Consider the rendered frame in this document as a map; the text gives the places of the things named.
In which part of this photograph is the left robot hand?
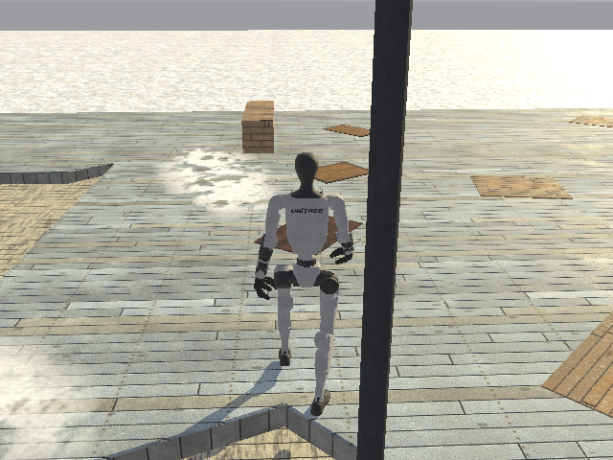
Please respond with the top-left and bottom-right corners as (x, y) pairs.
(254, 276), (277, 300)

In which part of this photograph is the right robot foot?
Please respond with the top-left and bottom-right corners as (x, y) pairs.
(310, 389), (330, 416)

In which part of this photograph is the robot head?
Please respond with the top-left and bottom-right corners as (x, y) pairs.
(290, 152), (324, 198)

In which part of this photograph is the left robot upper arm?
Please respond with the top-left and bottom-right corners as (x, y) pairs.
(263, 194), (287, 248)

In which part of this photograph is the right robot upper arm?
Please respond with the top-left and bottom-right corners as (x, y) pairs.
(327, 193), (351, 243)

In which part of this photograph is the robot left forearm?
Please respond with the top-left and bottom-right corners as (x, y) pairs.
(255, 234), (273, 279)

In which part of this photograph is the robot right forearm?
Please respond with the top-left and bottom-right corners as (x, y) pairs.
(341, 229), (354, 255)

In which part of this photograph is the right robot hand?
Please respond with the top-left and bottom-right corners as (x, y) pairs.
(329, 247), (353, 265)

